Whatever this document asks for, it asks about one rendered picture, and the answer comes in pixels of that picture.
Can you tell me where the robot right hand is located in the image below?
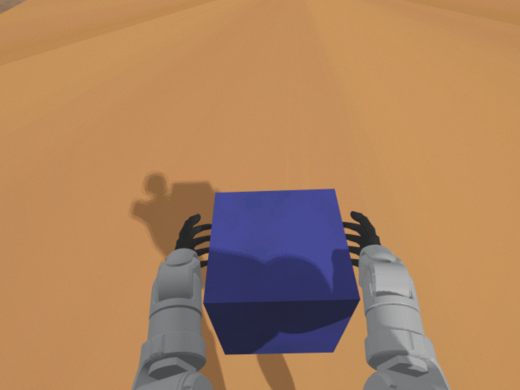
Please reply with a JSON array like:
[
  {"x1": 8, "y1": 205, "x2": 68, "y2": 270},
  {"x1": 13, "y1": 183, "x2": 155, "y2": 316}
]
[{"x1": 342, "y1": 211, "x2": 381, "y2": 267}]

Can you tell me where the robot left hand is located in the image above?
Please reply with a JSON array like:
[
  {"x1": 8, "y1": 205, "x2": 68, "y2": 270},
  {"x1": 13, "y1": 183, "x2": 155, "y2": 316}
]
[{"x1": 175, "y1": 214, "x2": 212, "y2": 268}]

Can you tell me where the right robot forearm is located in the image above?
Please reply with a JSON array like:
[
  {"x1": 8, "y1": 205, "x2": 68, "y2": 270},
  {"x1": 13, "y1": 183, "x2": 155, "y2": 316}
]
[{"x1": 358, "y1": 245, "x2": 451, "y2": 390}]

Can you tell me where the left robot forearm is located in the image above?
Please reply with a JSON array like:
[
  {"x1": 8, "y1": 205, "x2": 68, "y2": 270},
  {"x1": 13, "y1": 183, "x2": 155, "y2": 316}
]
[{"x1": 131, "y1": 249, "x2": 206, "y2": 390}]

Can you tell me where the carton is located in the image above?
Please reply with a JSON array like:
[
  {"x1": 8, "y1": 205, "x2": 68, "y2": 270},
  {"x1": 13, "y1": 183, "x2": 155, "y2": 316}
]
[{"x1": 203, "y1": 188, "x2": 360, "y2": 355}]

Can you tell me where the robot left upper arm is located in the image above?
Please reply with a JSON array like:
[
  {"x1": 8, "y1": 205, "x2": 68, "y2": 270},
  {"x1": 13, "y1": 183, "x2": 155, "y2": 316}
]
[{"x1": 136, "y1": 370, "x2": 214, "y2": 390}]

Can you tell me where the robot right upper arm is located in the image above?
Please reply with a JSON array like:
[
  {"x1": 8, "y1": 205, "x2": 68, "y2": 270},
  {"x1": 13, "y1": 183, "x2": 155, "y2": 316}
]
[{"x1": 362, "y1": 370, "x2": 448, "y2": 390}]

